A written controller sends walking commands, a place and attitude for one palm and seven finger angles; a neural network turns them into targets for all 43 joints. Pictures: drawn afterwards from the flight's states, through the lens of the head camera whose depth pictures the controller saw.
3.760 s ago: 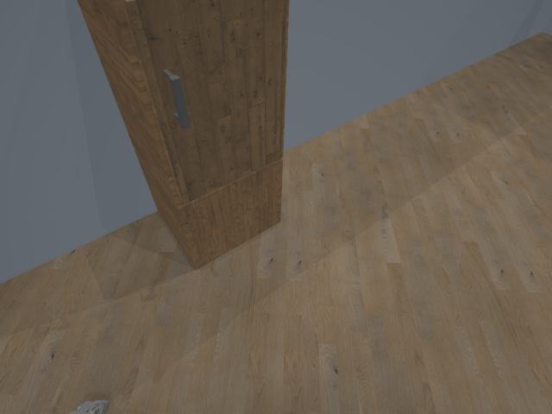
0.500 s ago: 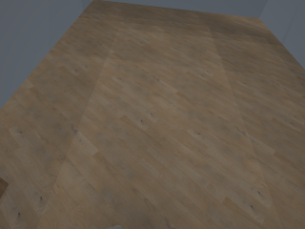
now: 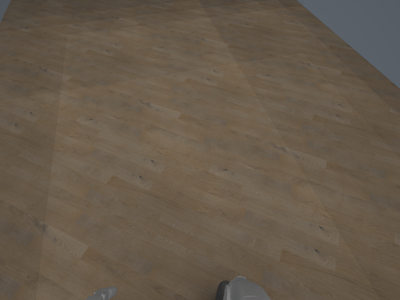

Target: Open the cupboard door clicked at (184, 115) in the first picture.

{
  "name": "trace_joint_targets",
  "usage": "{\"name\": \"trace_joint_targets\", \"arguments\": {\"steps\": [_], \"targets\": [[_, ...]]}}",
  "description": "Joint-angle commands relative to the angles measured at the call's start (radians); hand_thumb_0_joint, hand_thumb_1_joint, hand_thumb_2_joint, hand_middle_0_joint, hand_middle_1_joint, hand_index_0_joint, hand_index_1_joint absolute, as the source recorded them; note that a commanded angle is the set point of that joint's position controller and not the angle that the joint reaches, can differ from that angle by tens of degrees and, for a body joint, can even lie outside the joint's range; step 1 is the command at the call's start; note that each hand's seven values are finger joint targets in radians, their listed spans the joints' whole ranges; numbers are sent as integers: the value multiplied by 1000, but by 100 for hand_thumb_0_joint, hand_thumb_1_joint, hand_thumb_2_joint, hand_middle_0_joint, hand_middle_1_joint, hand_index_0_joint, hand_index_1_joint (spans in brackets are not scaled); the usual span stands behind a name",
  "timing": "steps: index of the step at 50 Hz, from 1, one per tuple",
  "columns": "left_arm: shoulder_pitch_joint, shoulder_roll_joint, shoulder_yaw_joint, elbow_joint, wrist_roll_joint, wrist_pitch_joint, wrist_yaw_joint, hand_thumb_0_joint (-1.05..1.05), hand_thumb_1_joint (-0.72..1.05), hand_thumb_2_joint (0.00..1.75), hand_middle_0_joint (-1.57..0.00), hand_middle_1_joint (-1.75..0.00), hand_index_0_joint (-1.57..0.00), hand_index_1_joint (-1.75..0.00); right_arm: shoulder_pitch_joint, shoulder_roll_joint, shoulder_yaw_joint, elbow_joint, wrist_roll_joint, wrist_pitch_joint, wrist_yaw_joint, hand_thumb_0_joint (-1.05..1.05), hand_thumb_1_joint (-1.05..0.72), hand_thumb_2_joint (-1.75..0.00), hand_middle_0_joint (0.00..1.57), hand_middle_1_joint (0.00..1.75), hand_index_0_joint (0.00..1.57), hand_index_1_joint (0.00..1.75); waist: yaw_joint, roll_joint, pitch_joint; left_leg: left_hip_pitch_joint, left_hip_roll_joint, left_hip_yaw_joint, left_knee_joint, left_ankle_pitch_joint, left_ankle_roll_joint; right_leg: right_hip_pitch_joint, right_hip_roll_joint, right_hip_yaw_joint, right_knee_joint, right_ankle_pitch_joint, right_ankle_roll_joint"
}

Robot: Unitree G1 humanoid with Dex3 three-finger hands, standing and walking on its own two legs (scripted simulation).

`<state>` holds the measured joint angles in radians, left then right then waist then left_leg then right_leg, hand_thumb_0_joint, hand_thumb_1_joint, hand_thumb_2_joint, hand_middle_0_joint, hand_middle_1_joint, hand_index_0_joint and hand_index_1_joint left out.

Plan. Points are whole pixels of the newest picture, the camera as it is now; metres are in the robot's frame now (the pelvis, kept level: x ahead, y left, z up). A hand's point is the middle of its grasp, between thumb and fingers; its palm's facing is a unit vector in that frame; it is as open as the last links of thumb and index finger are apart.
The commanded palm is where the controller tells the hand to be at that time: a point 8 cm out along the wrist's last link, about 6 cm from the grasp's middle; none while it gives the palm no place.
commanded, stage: turn to face it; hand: left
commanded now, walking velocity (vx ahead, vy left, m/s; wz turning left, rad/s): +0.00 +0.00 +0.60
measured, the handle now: out of the picture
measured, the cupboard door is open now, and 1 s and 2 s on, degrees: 0 0 0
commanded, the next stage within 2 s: none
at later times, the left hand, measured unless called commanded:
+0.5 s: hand (119, 287) +0.17 +0.19 -0.17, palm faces +0.24 -0.95 -0.18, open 7.3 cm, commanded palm none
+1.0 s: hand (112, 291) +0.16 +0.20 -0.13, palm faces +0.46 -0.84 -0.29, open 7.4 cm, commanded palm none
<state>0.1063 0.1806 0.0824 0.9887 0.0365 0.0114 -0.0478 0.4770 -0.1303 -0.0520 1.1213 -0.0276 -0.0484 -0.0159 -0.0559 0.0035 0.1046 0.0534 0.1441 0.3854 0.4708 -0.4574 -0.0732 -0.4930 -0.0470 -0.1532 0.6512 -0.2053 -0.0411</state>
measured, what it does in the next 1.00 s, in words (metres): walks ahead, turning left: right foot, then left foot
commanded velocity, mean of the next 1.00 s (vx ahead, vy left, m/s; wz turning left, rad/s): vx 0.00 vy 0.00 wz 0.60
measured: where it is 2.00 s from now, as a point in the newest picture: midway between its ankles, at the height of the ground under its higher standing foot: outside the picture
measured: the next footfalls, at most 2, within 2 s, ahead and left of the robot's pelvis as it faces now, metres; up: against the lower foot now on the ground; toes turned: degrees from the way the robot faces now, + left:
right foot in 0.02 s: +0.16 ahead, -0.09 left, +0.00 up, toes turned -9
left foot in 0.52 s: +0.18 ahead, +0.12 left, +0.00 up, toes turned +21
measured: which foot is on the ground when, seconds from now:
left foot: down 0.00-0.02, up 0.04-0.50, down 0.52-0.94, up 0.96-1.00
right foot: up 0.00-0.00, down 0.02-0.52, up 0.54-0.92, down 0.94-1.00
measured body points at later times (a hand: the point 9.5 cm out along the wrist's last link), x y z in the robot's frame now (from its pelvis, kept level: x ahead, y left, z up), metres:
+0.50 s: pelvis +0.12 +0.00 +0.00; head +0.14 +0.02 +0.45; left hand +0.16 +0.24 -0.15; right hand +0.24 -0.23 -0.13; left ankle +0.14 +0.11 -0.72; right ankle +0.12 -0.09 -0.72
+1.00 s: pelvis +0.15 -0.04 +0.00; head +0.19 -0.05 +0.45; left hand +0.14 +0.24 -0.11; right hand +0.34 -0.24 -0.15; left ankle +0.12 +0.10 -0.70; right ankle +0.20 -0.14 -0.72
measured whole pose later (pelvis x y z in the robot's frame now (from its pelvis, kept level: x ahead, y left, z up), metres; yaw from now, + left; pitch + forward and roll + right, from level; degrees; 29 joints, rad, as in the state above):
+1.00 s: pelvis +0.15 -0.04 +0.00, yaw +28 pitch +0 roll +1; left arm 0.16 0.20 0.05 0.87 0.02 0.01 0.02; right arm 0.18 -0.25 -0.10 0.93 -0.02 0.07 0.02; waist -0.02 0.05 0.06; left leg -0.46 -0.04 -0.07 0.83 -0.42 -0.03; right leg -0.28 -0.06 -0.08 0.60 -0.33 0.00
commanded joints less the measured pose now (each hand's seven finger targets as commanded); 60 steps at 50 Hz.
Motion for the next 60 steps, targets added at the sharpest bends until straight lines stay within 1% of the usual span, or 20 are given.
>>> {"name": "trace_joint_targets", "arguments": {"steps": [1, 2, 3, 5, 8, 15, 21, 24, 25, 26, 27, 29, 33, 40, 45, 46, 47, 48, 52, 60], "targets": [[424, 269, 57, 44, -4, -72, 38, 0, 90, 90, -20, -30, -20, -30, 12, -91, -12, -107, 31, -29, 1, 0, -90, -90, 20, 30, 20, 30, 197, -251, -399, -592, -38, -106, 787, -82, 18, 846, -355, 543, -169, 434, -181], [412, 289, 52, 40, -31, -64, 52, 0, 90, 90, -20, -30, -20, -30, -47, -112, -13, -127, 32, -19, -9, 0, -90, -90, 20, 30, 20, 30, 190, -165, -378, -622, -52, -270, 924, -146, 43, 747, -421, 587, -252, 629, -237], [324, 252, 41, 23, -28, -66, 57, 0, 90, 90, -20, -30, -20, -30, -42, -85, -12, -111, 26, -14, -12, 0, -90, -90, 20, 30, 20, 30, 146, -159, -352, -615, -29, -355, 962, -63, 46, 648, -405, 530, -272, 560, -215], [172, 140, -1, -2, -28, -73, 66, 0, 90, 90, -20, -30, -20, -30, -57, -73, -7, -73, 11, 10, -14, 0, -90, -90, 20, 30, 20, 30, 75, -49, -162, -571, 17, -375, 889, 61, 47, 367, -326, 325, -309, 544, -143], [85, 83, -25, -9, -18, -81, 74, 0, 90, 90, -20, -30, -20, -30, 31, -31, 5, -29, 8, 50, -12, 0, -90, -90, 20, 30, 20, 30, -3, -62, -134, -479, 14, -381, 723, 114, 37, 208, -266, 116, -343, 524, -97], [77, 90, -14, -43, -17, -48, 79, 0, 90, 90, -20, -30, -20, -30, -148, -58, -6, -122, 6, 80, 11, 0, -90, -90, 20, 30, 20, 30, 34, -117, -62, -542, -9, -321, 535, 125, 14, 228, -292, 52, -384, 283, -105], [124, 160, 13, -60, -9, -27, 81, 0, 90, 90, -20, -30, -20, -30, -284, -91, -12, -210, 6, 76, 29, 0, -90, -90, 20, 30, 20, 30, 80, -114, -71, -507, -33, -266, 320, 75, 33, 333, -342, 29, -282, 301, -97], [129, 179, 21, -72, -16, -20, 76, 0, 90, 90, -20, -30, -20, -30, -232, -128, -23, -221, 1, 70, 30, 0, -90, -90, 20, 30, 20, 30, 47, -75, -135, -359, -70, -240, 110, 196, 53, 352, -306, -41, -87, 382, -36], [134, 172, 22, -83, -24, -16, 71, 0, 90, 90, -20, -30, -20, -30, -169, -180, -37, -213, -1, 64, 29, 0, -90, -90, 20, 30, 20, 30, 10, 34, -187, -205, -25, -321, 15, 414, 90, 253, -262, -72, 67, 300, 15], [128, 115, 15, -127, -33, -13, 66, 0, 90, 90, -20, -30, -20, -30, -105, -288, -60, -218, -8, 54, 23, 0, -90, -90, 20, 30, 20, 30, -15, 318, -211, -60, 220, -667, -65, 813, 228, 5, -115, -108, 302, -186, 104], [48, 113, -4, -172, -21, -6, 71, 0, 90, 90, -20, -30, -20, -30, -63, -320, -62, -197, 2, 59, 16, 0, -90, -90, 20, 30, 20, 30, -39, 301, -207, -70, 310, -760, -100, 901, 316, -72, -57, 11, 469, -491, 115], [9, 114, 11, -165, -21, 1, 72, 0, 90, 90, -20, -30, -20, -30, -142, -300, -60, -212, 2, 54, -1, 0, -90, -90, 20, 30, 20, 30, -17, 194, -175, -134, 254, -727, -101, 700, 300, -142, -74, 123, 559, -376, 114], [94, 117, 16, -121, -23, 11, 58, 0, 90, 90, -20, -30, -20, -30, -281, -264, -45, -256, 5, 45, 1, 0, -90, -90, 20, 30, 20, 30, 40, 123, -175, -227, 121, -560, -121, 593, 231, -33, -64, 129, 459, -209, 124], [54, 110, 11, -160, -26, 13, 64, 0, 90, 90, -20, -30, -20, -30, -261, -293, -70, -246, 2, 61, 10, 0, -90, -90, 20, 30, 20, 30, 14, 145, -183, -190, 96, -640, -101, 565, 247, 23, -16, 121, 222, -243, 132], [177, 136, 13, -149, -33, -3, 71, 0, 90, 90, -20, -30, -20, -30, -344, -293, -80, -284, 9, 76, 18, 0, -90, -90, 20, 30, 20, 30, 82, 139, -196, -366, 21, -655, 1, 499, 181, 324, 19, 92, -163, -54, 114], [218, 189, 23, -145, -23, -12, 78, 0, 90, 90, -20, -30, -20, -30, -344, -248, -76, -296, 17, 77, 23, 0, -90, -90, 20, 30, 20, 30, 103, 16, -205, -496, -49, -608, 118, 333, 124, 453, -91, 193, -314, -36, 84], [224, 300, 42, -159, -5, -23, 86, 0, 90, 90, -20, -30, -20, -30, -326, -166, -61, -327, 20, 78, 29, 0, -90, -90, 20, 30, 20, 30, 106, -309, -180, -700, -211, -414, 369, -37, 28, 523, -390, 498, -409, 43, -24], [194, 304, 36, -175, -14, -17, 87, 0, 90, 90, -20, -30, -20, -30, -341, -212, -72, -327, 3, 84, 26, 0, -90, -90, 20, 30, 20, 30, 104, -274, -164, -682, -169, -456, 569, -128, 35, 385, -474, 499, -402, 52, -93], [41, 185, 4, -204, -11, -24, 85, 0, 90, 90, -20, -30, -20, -30, -314, -191, -69, -274, 4, 102, 47, 0, -90, -90, 20, 30, 20, 30, 23, -167, -44, -662, -113, -411, 770, 70, 11, 267, -288, 201, -329, 198, -53], [178, 244, 16, -154, -6, -16, 81, 0, 90, 90, -20, -30, -20, -30, -430, -175, -39, -305, 12, 101, 51, 0, -90, -90, 20, 30, 20, 30, 103, -191, -98, -562, -108, -303, 433, 23, -4, 424, -324, 76, -258, 417, -72]]}}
